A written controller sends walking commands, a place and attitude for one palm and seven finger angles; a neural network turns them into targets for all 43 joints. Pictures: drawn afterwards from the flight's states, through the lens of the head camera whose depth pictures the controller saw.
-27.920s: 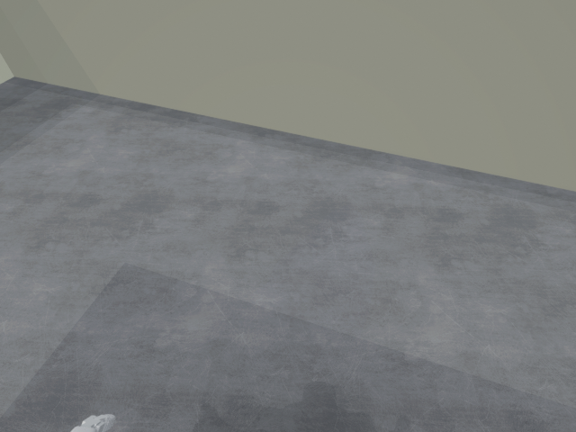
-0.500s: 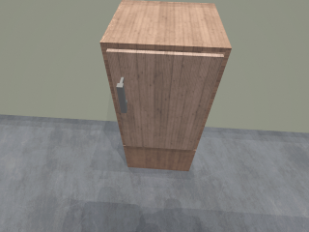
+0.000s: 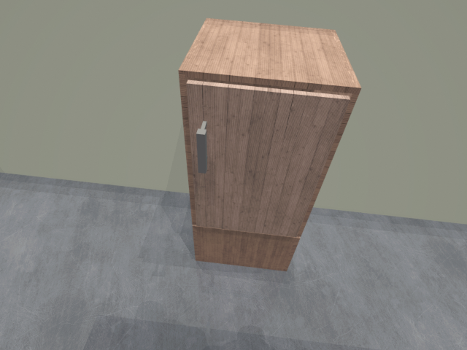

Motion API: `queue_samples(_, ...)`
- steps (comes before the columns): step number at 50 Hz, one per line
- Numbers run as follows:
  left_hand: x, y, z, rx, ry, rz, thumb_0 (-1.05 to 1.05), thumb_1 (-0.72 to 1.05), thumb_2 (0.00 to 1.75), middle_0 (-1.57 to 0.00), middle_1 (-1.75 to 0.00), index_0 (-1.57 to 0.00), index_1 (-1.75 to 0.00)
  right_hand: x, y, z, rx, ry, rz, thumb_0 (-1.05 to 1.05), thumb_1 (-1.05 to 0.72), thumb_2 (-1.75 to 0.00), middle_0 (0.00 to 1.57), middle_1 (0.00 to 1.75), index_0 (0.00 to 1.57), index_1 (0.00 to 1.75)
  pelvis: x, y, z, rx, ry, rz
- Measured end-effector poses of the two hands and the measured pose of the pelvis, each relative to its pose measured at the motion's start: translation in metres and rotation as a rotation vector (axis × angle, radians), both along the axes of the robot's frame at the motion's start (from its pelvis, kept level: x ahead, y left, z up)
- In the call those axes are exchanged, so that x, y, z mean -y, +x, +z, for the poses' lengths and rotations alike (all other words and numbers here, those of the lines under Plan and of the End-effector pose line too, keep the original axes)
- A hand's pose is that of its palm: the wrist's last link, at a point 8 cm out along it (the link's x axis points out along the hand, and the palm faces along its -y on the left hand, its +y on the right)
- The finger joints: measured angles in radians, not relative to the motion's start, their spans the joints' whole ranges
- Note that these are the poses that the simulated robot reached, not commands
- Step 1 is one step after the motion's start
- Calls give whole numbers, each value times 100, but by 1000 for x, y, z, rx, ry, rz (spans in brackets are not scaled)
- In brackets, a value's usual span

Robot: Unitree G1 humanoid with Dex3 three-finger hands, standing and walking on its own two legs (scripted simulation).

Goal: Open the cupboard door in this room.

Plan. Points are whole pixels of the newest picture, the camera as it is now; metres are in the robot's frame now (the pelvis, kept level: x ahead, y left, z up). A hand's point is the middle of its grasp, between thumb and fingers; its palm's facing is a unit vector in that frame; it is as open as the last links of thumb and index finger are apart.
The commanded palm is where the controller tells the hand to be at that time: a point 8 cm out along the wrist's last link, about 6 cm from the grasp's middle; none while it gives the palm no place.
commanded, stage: shuffle to correct the standing spot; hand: left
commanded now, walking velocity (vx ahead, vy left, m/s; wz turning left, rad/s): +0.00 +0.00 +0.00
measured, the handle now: (203, 147) +0.62 +0.12 -0.02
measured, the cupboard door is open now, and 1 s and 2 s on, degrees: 0 0 0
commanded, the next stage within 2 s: come to a stop and stand still in 0.40 s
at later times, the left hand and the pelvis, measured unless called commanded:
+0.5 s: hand out of the picture -0.05 +0.12 -0.19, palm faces +0.10 -0.99 -0.11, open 7.4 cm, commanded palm none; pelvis +0.03 -0.02 -0.01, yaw +1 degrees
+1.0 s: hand out of the picture +0.09 +0.13 -0.18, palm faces +0.07 -0.97 -0.22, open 7.3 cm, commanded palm none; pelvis +0.04 -0.06 +0.00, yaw +0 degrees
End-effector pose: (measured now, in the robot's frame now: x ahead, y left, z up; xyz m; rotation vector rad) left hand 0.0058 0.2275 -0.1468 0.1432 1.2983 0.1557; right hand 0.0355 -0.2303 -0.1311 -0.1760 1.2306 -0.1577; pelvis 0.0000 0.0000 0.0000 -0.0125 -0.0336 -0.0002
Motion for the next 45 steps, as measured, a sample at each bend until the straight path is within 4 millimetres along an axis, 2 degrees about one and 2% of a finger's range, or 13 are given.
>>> queue_samples(8,2,-30,-2,-79,-18,11,0,91,90,-20,-30,-20,-29,-4,-30,-3,-83,8,-20,1,-91,-90,20,30,20,30,-1,-3,0,-16,4,2)
queue_samples(15,21,-55,-1,-153,-36,37,1,91,90,-20,-30,-20,-29,7,-49,-8,-143,15,-56,1,-91,-90,20,30,20,30,12,2,-1,-24,6,-4)
queue_samples(20,39,-66,-4,-178,-54,85,1,91,90,-20,-30,-20,-29,17,-43,-8,-161,9,-50,1,-91,-90,20,30,20,30,22,13,-3,-29,-6,8)
queue_samples(25,53,-66,-16,-222,-98,98,0,91,90,-20,-30,-20,-29,15,-15,-9,-112,-6,-37,1,-91,-90,20,30,20,30,22,29,-9,-22,-8,13)
queue_samples(28,59,-50,-17,-250,-117,49,1,91,90,-20,-30,-20,-29,15,-6,-8,-67,-4,-71,1,-91,-90,20,30,20,30,26,34,-9,-25,13,-30)
queue_samples(32,65,-4,-9,-174,-103,9,1,91,90,-20,-30,-20,-29,18,-8,-5,-84,13,-93,1,-92,-90,20,30,20,30,34,38,-1,-30,16,-39)
queue_samples(35,69,29,-6,-87,-59,-9,2,93,90,-20,-30,-20,-30,24,-10,-11,-120,39,-90,1,-92,-90,20,30,20,30,45,42,-2,-23,17,-31)
queue_samples(40,67,51,-4,-38,-1,-3,4,95,90,-20,-30,-20,-30,35,-7,-20,-162,79,-98,1,-92,-90,20,30,20,30,61,49,-6,-18,24,-13)
queue_samples(45,62,65,2,9,25,18,3,95,90,-20,-30,-20,-30,40,1,-20,-162,80,-80,1,-91,-90,20,30,20,30,64,49,-4,-15,22,5)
